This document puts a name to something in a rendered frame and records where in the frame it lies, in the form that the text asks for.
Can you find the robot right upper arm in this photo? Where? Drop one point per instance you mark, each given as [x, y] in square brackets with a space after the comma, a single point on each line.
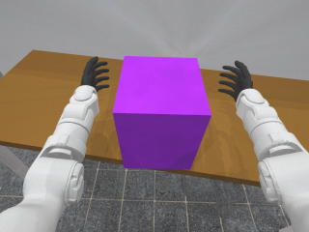
[284, 180]

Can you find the robot left upper arm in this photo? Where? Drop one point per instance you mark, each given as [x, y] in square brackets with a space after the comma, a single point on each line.
[52, 185]

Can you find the left robot forearm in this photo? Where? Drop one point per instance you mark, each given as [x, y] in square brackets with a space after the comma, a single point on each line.
[68, 141]

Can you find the right robot hand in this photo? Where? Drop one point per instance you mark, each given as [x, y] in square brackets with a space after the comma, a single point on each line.
[243, 79]

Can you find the left robot hand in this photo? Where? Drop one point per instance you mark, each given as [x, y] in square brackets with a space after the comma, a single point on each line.
[89, 74]

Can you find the table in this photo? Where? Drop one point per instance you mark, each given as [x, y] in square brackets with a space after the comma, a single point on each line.
[35, 92]

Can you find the carton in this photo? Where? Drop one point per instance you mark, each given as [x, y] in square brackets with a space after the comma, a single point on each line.
[161, 112]

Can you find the right robot forearm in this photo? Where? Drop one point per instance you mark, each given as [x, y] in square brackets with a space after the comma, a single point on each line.
[265, 129]

